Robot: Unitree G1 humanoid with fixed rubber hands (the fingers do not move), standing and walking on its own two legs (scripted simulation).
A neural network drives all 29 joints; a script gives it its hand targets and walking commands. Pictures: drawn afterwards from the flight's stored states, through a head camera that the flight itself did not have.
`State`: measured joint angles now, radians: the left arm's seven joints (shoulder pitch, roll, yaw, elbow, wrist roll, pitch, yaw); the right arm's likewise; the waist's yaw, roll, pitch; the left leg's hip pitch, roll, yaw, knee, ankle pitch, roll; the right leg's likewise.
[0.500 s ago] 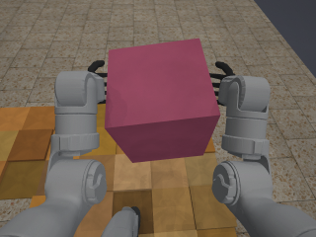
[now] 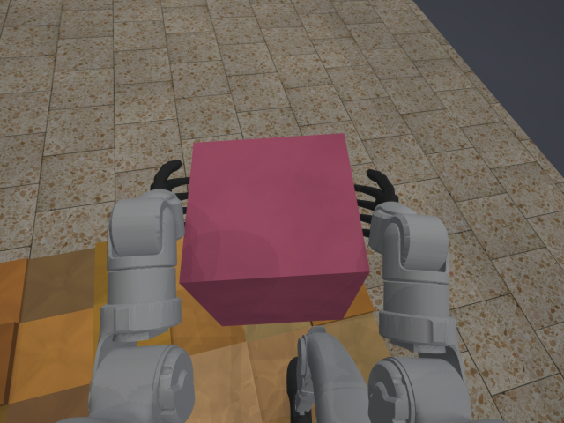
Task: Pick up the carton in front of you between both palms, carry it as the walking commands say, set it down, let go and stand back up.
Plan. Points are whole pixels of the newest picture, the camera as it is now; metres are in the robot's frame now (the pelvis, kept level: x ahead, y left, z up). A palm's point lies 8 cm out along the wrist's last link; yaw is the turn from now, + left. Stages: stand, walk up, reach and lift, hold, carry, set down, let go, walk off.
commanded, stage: carry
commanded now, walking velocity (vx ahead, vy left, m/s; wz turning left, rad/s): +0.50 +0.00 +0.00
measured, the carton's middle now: (276, 240) +0.36 -0.02 -0.01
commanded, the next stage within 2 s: none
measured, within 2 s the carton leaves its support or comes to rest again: neither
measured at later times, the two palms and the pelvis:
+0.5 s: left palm (133, 19) +0.65 +0.19 +0.16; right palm (319, 32) +0.67 -0.10 +0.14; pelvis +0.30 +0.01 +0.02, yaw +2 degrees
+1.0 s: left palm out of the picture +0.95 +0.23 +0.11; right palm out of the picture +0.93 -0.06 +0.12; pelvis +0.56 +0.08 +0.00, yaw +0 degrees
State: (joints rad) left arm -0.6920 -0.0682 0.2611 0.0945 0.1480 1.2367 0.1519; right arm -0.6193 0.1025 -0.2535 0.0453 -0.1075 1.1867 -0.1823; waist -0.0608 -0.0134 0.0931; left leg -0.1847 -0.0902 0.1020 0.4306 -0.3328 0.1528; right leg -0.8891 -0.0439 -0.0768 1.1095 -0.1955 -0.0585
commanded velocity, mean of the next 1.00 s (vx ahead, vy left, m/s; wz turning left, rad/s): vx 0.50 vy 0.00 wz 0.00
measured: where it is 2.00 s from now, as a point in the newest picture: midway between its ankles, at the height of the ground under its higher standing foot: (227, 159)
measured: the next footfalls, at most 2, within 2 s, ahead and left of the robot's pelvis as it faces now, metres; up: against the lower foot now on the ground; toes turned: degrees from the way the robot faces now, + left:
right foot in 0.14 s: +0.30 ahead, -0.04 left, +0.01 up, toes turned -2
left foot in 0.68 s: +0.60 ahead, +0.14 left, -0.01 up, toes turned +4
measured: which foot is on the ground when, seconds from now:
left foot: down 0.00-0.14, up 0.16-0.66, down 0.68-1.00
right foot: up 0.00-0.12, down 0.14-0.70, up 0.72-1.00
